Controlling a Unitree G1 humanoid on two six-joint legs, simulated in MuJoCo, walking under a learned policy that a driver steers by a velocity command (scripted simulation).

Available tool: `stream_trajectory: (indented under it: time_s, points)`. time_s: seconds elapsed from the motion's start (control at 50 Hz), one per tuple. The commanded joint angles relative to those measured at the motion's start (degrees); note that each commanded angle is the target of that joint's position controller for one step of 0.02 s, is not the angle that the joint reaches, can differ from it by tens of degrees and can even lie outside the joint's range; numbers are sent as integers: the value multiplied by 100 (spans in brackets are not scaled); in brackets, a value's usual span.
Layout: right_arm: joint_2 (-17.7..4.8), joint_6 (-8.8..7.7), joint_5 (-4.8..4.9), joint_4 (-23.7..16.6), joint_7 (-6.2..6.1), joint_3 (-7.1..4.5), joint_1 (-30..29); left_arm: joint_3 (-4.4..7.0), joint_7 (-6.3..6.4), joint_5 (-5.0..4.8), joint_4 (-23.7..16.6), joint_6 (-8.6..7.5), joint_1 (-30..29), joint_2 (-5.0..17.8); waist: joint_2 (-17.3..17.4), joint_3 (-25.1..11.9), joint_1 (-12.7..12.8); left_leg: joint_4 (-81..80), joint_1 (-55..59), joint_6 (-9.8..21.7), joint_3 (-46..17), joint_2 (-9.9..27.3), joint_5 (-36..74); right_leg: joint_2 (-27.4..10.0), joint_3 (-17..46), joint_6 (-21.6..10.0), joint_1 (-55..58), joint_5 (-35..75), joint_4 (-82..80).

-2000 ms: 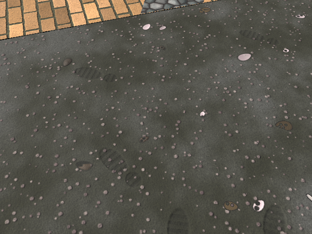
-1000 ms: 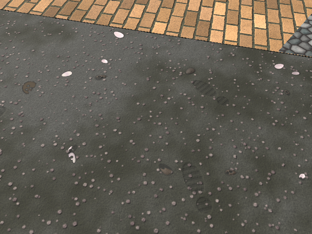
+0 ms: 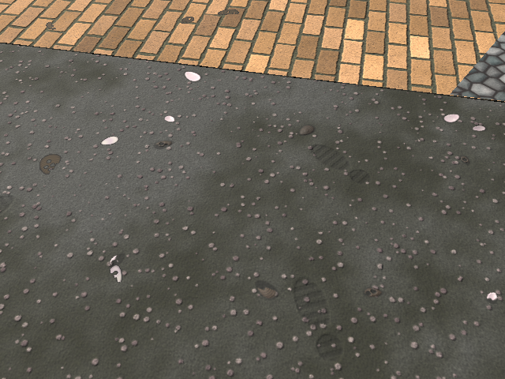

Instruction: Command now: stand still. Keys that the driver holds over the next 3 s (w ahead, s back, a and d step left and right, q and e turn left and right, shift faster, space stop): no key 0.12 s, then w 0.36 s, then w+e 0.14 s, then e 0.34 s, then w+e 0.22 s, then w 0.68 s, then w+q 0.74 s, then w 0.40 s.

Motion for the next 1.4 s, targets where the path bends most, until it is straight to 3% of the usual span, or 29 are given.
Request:
stream_trajectory:
  time_s: [0.02,0.12,0.18,0.24,0.28,0.36,0.38,0.4,0.42,0.44,0.46,0.54,0.64,0.72,0.8,0.82,0.84,0.86,0.88,0.9,0.94,0.98,1.06,1.26,1.3,1.32,1.34,1.36,1.4]
  points:
    - [-589,-48,0,-79,-22,-87,95,102,22,-4,-115,-46,100,617,-20,-61,-2,-398,40,115,-101,142,882,-230,238,-84,-191,666,-569]
    - [-557,-55,2,55,-30,-58,155,82,27,-8,12,-37,169,588,-19,-34,1,-419,12,100,-70,135,842,-214,237,-99,-199,637,-596]
    - [-528,-66,62,123,-42,-58,266,159,74,-86,98,14,322,799,-316,113,44,40,-460,209,321,-222,-1400,-274,510,-385,-370,-2053,-841]
    - [-306,-308,90,-110,49,1,-38,308,71,-161,139,-92,707,1212,-1059,544,200,1389,-1382,275,540,-90,-1130,-1614,2404,-1176,-386,-3474,-1838]
    - [-366,-445,141,-153,140,-23,-62,328,48,-135,49,-185,569,1171,-923,675,113,1889,-1589,406,333,225,-1230,-1943,2772,-1367,-500,-3026,-2024]
    - [-351,-568,130,306,199,-100,978,308,-32,-264,-231,-180,-108,1023,-545,337,-476,-189,734,459,775,-121,-7,-903,1076,-739,-1396,-1556,-1071]
    - [-475,-560,105,458,201,-156,1519,236,-52,-224,-284,-204,-169,786,-50,107,-634,-444,1405,510,136,249,-159,-575,629,-550,-1813,-1063,-101]
    - [-947,-562,127,519,167,-256,2204,113,-90,-132,-409,-269,-211,346,1353,-227,-771,-1325,2112,977,-1828,1456,-1028,14,-195,-165,-2665,-950,1897]
    - [-1268,-646,59,543,249,-279,2405,149,-75,-229,-584,-362,-300,419,1731,-61,-745,-1917,1986,1694,-3617,2296,-1818,226,113,-172,-3516,-1721,3142]
    - [-896,-743,43,393,269,-159,1894,189,-96,-331,-601,-432,-359,627,871,382,-480,-1926,1750,1712,-3458,2307,-2069,-188,493,-280,-3969,-1369,3852]
    - [-681,-802,50,251,288,-94,1552,196,-144,-348,-555,-490,-299,663,610,508,-333,-1922,1678,1491,-2831,2049,-1794,-398,536,-381,-4137,-723,3982]
    - [-412,-726,-17,138,275,34,1485,263,-269,-203,-463,-491,-365,593,548,295,-231,-1955,1566,922,-798,1355,932,-697,247,-276,-3706,565,3319]
    - [-696,-666,-93,33,102,28,1480,99,-333,-193,-951,-380,-1372,201,382,564,-353,-2194,737,863,371,1109,2036,-422,-52,-84,-3112,1566,1627]
    - [-901,-593,-12,19,18,-3,1572,73,-470,-160,-1293,-350,-1814,292,540,494,-303,-1696,707,715,945,1183,3616,-161,-459,-205,-2174,1871,767]
    - [-1110,-417,13,-323,-88,-84,1045,435,-551,-118,-930,-333,66,1015,667,-761,721,964,977,325,1107,1137,5499,418,-552,-691,-141,1674,401]
    - [-1103,-440,-47,-473,-62,-67,1055,551,-465,-96,-870,-294,586,1312,223,-1093,968,2466,13,44,1149,806,3995,-64,193,-921,1073,2688,85]
    - [-294,-559,-343,-620,64,139,1778,554,-342,15,-990,-208,437,1763,-1556,-1865,179,4827,-1921,-284,997,-225,-2203,-1652,2342,-1821,2848,5622,747]
    - [-455,-700,-88,-637,172,137,2043,510,-342,115,-1150,-208,533,1650,-1255,-3167,341,6017,-2302,-249,-267,-458,-2523,-2353,4104,-2669,3182,4489,-180]
    - [-836,-736,110,-815,195,20,1354,495,-330,45,-1311,-193,100,1396,-616,-2395,440,6017,-2653,-127,-367,-146,-1990,-1969,3505,-2363,2392,3382,-535]
    - [-862,-701,126,-988,140,-2,895,436,-303,-89,-1391,-193,-404,1132,-99,-1449,277,5584,-2848,-99,-205,85,-1412,-1614,2817,-2001,1373,2576,-811]
    - [-1027,-518,7,-1097,-28,-117,767,392,-279,-54,-1517,-190,-789,1006,232,-804,-58,4869,-2256,-136,-211,372,-958,-1259,2241,-1739,-235,2129,-1151]
    - [-921,-383,-49,-1229,-87,-152,865,402,-274,25,-1513,-197,-765,1014,-155,-746,-242,4203,-1773,-145,-185,419,-799,-969,1930,-1693,-962,1823,-1319]
    - [-788,-359,-102,-1574,-98,-134,278,488,-116,-71,-1592,-180,-557,1182,-560,-780,-100,2641,-1947,-261,-112,361,-197,-723,2133,-1618,-1077,-521,-1638]
    - [-822,-765,108,-1892,141,-150,-278,459,-42,-107,-1641,-29,44,1132,-752,-745,86,126,-734,-55,106,24,301,-727,2640,-1182,-788,-1422,-1171]
    - [-886,-819,69,-1755,125,-196,248,325,-64,-77,-1647,-30,74,788,-577,-701,-208,-524,370,211,-25,381,165,-366,2421,-856,-1377,-1675,-560]
    - [-1143,-822,-39,-1657,97,-244,868,202,-79,-57,-1700,-67,37,359,159,-924,-383,-885,1155,554,-1070,1370,-540,125,1734,-523,-2042,-1763,933]
    - [-1665,-769,-188,-1525,144,-393,1157,205,-98,-165,-1958,-195,-57,365,1384,-507,-293,-1606,1466,1166,-2981,2148,-2047,699,903,-437,-3480,-1746,1919]
    - [-1488,-791,-99,-1548,177,-405,1098,317,-114,-167,-1979,-300,-210,892,1130,-84,-299,-1675,1330,1424,-3406,2350,-2600,253,1037,-400,-4094,-1469,2659]
    - [-1068,-789,54,-1674,179,-290,811,380,-185,-113,-1791,-351,-90,1020,709,-38,-145,-1650,1335,1173,-2530,1861,-1956,-13,912,-301,-4174,-629,2999]
Next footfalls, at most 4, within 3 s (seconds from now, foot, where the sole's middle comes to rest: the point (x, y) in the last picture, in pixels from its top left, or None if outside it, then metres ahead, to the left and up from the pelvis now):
0.82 right None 0.40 -0.10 -0.78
1.30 left None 0.50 0.09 -0.78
1.78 right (361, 333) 0.64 -0.27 -0.78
2.30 left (315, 224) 1.02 -0.17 -0.78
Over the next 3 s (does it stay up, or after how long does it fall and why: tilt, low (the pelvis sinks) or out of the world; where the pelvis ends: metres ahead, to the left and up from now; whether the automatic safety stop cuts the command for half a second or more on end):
stays up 1.21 -0.32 0.01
